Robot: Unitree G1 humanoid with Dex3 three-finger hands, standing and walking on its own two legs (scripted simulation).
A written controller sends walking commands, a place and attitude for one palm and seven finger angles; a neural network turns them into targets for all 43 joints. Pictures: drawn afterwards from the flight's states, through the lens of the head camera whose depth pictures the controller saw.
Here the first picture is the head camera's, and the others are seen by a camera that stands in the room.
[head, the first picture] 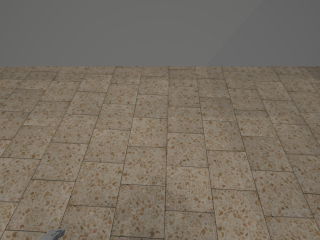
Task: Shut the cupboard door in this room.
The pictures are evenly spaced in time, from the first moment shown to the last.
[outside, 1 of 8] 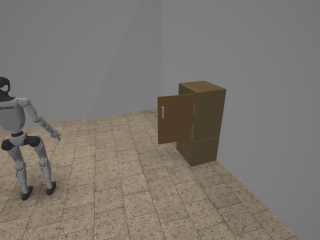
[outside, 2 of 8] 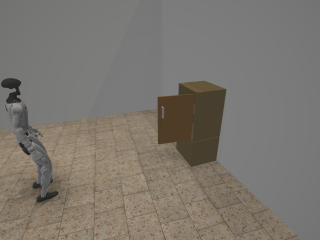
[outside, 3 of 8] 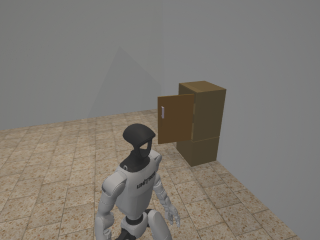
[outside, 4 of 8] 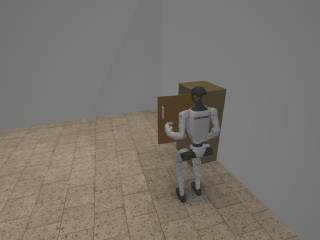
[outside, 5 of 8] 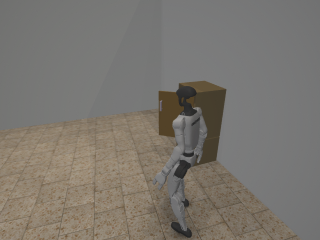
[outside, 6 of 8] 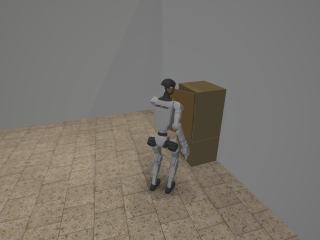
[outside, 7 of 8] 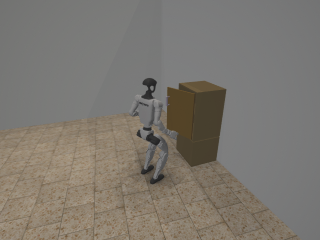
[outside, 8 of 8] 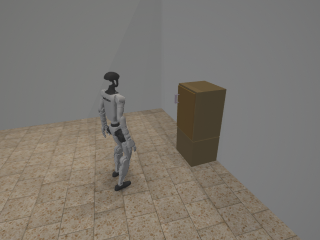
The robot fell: no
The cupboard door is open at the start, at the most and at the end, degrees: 84 84 0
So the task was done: yes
